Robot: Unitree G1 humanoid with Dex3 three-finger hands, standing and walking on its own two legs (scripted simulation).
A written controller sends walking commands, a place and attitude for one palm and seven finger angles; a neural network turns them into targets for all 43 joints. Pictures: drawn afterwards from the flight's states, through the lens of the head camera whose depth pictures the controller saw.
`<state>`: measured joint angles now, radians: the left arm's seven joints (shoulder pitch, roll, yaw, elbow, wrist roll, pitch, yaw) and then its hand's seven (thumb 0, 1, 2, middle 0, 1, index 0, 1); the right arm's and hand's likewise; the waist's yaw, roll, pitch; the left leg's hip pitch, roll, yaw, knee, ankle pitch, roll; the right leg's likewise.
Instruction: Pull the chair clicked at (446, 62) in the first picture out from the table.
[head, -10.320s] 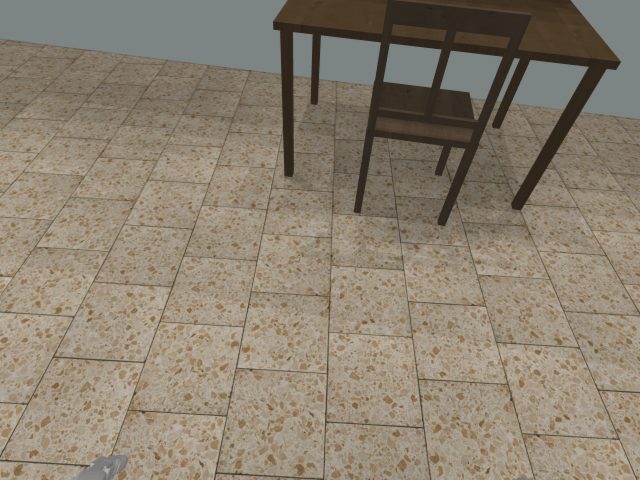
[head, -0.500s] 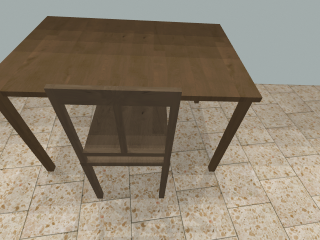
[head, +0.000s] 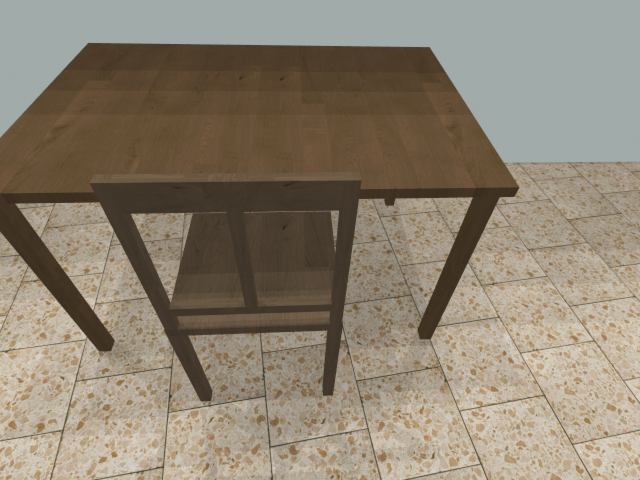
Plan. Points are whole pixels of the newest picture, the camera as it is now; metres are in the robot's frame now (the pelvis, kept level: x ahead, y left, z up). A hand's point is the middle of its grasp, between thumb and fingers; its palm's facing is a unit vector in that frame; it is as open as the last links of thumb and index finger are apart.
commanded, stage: look again from close up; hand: left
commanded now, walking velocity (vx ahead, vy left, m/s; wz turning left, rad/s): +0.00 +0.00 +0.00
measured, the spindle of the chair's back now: (244, 262) +0.52 +0.17 -0.11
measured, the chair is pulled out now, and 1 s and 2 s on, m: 0.00 0.00 0.00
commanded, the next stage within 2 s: none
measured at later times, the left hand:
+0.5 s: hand out of the picture -0.04 +0.12 -0.18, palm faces +0.04 -0.99 -0.15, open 7.3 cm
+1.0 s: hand out of the picture -0.04 +0.11 -0.17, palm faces +0.04 -0.99 -0.16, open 7.3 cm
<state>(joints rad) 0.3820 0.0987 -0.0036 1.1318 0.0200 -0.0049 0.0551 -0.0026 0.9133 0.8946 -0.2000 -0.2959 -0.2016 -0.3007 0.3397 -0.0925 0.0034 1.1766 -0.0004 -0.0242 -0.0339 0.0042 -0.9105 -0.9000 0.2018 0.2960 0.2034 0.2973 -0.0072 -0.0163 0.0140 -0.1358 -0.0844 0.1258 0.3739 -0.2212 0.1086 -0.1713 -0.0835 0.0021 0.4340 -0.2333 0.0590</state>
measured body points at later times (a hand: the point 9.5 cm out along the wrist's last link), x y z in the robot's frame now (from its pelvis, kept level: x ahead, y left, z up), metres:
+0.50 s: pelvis +0.00 -0.02 +0.00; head -0.01 -0.02 +0.45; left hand -0.04 +0.17 -0.16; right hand -0.03 -0.23 -0.16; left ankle +0.00 +0.04 -0.74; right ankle +0.00 -0.16 -0.74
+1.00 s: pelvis +0.00 -0.04 +0.00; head +0.00 -0.04 +0.45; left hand -0.04 +0.16 -0.16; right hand -0.03 -0.24 -0.16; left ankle +0.00 +0.04 -0.74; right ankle +0.00 -0.16 -0.74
